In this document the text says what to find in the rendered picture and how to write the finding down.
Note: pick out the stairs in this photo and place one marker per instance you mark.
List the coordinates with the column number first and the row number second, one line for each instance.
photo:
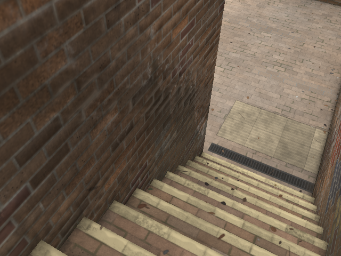
column 209, row 207

